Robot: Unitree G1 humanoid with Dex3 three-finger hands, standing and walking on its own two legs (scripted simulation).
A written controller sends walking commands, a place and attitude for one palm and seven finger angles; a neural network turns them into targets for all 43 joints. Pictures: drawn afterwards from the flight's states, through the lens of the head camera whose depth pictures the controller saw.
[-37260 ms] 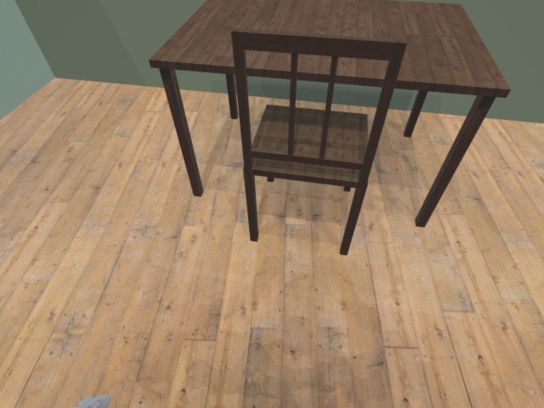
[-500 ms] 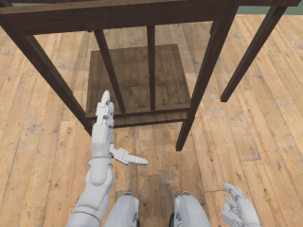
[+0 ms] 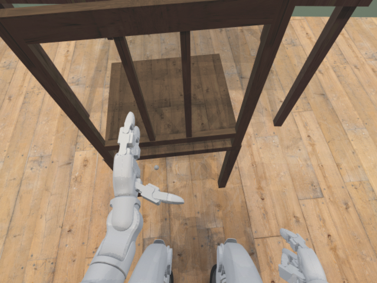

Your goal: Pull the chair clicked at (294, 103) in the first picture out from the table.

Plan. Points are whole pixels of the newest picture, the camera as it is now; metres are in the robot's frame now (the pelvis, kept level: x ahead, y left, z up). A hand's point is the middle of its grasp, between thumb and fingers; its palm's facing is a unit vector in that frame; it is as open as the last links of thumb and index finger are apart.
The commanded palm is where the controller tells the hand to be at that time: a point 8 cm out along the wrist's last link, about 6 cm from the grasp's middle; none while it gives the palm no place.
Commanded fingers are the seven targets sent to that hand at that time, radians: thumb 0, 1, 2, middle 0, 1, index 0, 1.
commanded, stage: aim the fingers beside a spindle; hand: left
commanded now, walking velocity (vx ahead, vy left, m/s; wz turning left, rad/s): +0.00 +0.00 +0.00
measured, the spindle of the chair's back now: (140, 101) +0.49 +0.12 +0.05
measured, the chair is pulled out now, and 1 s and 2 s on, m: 0.18 0.18 0.18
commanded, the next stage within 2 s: push the fingers through the gap in 0.04 s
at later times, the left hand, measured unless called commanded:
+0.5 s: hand (156, 150) +0.38 +0.08 +0.02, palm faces +0.08 -1.00 -0.03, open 17.0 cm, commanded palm +0.35 +0.14 +0.02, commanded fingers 0.00 -0.50 0.30 -0.06 -0.08 -0.06 -0.08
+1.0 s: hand (155, 132) +0.42 +0.09 +0.03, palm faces +0.12 -0.99 -0.04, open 17.0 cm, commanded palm +0.39 +0.14 +0.02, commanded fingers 0.00 -0.50 0.30 -0.06 -0.08 -0.06 -0.08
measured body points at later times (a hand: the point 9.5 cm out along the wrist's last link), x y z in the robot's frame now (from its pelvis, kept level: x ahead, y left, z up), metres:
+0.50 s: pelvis +0.00 +0.00 +0.00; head +0.12 -0.01 +0.43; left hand +0.37 +0.14 +0.03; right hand +0.14 -0.24 -0.13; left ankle +0.02 +0.12 -0.62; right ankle +0.03 -0.10 -0.62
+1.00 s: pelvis +0.00 +0.01 +0.00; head +0.13 -0.01 +0.43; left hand +0.41 +0.14 +0.03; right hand +0.10 -0.25 -0.13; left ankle +0.02 +0.12 -0.62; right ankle +0.03 -0.10 -0.62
